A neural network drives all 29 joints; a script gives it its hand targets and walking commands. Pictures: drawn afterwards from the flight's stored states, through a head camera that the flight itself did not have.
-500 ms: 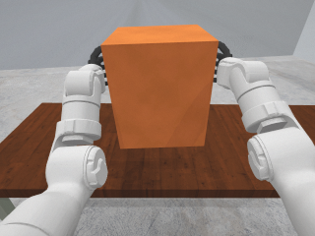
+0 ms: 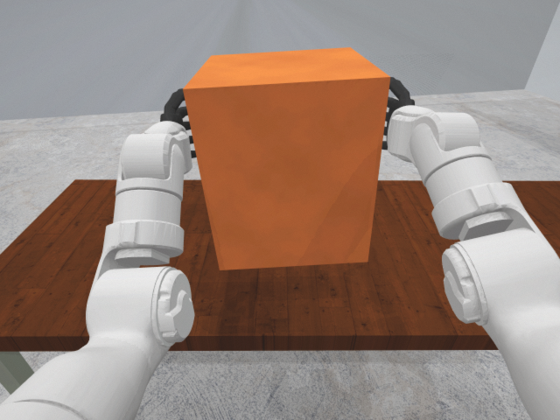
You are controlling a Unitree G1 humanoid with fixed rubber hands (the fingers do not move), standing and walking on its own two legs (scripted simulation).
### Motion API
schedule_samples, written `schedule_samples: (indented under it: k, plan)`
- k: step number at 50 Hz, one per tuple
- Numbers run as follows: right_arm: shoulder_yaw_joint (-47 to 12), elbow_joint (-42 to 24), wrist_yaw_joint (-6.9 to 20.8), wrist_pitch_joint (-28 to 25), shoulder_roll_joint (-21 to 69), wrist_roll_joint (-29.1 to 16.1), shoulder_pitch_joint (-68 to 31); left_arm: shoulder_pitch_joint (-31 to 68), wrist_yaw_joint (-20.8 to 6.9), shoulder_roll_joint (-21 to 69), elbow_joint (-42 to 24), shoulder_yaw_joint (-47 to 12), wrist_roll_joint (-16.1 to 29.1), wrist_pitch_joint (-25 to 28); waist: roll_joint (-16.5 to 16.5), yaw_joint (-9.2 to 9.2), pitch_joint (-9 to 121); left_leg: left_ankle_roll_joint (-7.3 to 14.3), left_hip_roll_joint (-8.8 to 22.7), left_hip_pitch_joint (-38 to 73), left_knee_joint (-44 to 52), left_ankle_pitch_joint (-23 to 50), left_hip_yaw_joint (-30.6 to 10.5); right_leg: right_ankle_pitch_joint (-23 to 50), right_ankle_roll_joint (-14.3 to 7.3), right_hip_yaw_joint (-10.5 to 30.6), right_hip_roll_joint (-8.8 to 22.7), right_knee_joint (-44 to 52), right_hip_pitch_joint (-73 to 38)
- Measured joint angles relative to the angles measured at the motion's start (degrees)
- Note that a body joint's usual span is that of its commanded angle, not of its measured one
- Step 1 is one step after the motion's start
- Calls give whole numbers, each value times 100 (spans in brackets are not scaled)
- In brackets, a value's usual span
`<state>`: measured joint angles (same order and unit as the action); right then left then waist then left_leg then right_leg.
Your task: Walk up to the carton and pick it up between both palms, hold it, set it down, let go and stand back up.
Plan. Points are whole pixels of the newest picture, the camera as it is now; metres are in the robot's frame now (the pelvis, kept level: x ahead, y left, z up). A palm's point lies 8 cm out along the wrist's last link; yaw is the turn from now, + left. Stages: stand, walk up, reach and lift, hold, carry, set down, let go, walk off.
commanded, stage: hold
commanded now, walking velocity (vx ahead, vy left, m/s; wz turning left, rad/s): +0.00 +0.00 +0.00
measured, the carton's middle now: (287, 155) +0.39 +0.00 +0.26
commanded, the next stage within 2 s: none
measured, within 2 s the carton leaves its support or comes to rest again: neither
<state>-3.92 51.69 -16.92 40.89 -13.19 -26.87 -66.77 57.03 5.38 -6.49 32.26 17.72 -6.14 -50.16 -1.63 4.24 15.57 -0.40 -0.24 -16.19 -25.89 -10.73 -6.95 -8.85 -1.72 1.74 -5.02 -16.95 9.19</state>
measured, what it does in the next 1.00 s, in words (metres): stands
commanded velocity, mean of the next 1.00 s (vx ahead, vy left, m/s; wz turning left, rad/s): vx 0.00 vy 0.00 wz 0.00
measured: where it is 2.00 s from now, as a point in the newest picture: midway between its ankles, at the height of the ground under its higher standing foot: outside the picture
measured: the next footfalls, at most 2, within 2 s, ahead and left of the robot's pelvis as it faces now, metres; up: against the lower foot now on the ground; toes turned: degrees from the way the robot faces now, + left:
none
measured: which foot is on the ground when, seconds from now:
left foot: down 0.00-1.00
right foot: down 0.00-1.00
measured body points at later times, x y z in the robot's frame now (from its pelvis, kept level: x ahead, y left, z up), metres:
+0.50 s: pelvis +0.00 +0.00 +0.00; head -0.10 +0.02 +0.44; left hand +0.39 +0.15 +0.30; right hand +0.38 -0.15 +0.31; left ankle +0.03 +0.12 -0.74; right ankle +0.00 -0.11 -0.74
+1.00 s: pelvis -0.01 +0.00 +0.00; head -0.11 +0.03 +0.44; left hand +0.38 +0.16 +0.31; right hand +0.37 -0.15 +0.33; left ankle +0.03 +0.12 -0.74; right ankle +0.00 -0.11 -0.74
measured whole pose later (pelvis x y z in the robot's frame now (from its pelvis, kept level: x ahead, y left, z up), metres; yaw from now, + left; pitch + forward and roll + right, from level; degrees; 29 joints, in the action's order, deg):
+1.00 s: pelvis -0.01 +0.00 +0.00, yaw +0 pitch +1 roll -3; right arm -1.1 53.9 -17.3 41.1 -12.5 -25.8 -69.1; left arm 60.1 4.8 -7.9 35.3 17.9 -5.9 -50.1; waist -0.2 4.4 16.3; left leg -0.6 -0.1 -16.4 -26.2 -10.2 -7.2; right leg -8.3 -1.8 1.7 -5.2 -17.2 9.5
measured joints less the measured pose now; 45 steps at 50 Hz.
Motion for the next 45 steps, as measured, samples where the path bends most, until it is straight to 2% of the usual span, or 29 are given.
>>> schedule_samples:
  k: [11, 25, 31, 36, 45]
  plan:
    - [-30, -149, -10, 60, -2, -31, 126, -133, 26, 68, -206, 25, -22, -101, -14, -3, -13, 15, 0, 107, -33, -66, 20, -45, 8, 27, -1, -6, -112]
    - [79, 65, 0, 40, 10, -1, -23, -16, 25, 80, -61, 111, -59, -87, -1, -27, -11, 20, -1, 148, -16, -55, 41, -34, 13, 54, 2, -7, -137]
    - [-170, -296, -80, 73, -40, -140, 121, -71, -2, 33, -243, 102, -6, -80, 31, -5, -32, 9, 21, 193, -42, -68, 24, -6, 4, 46, -23, 41, -218]
    - [41, -138, -79, 84, 61, -31, 78, 30, -86, -4, -81, 148, -65, -112, 136, -2, -53, -4, 18, 253, -10, -39, 9, -3, -10, 31, -21, 34, -264]
    - [240, 71, -54, 37, 74, 53, -116, 180, -67, -133, 99, -56, 31, -64, 167, 32, 32, -17, 12, 40, -56, 14, -43, 33, -14, -22, -25, -13, -63]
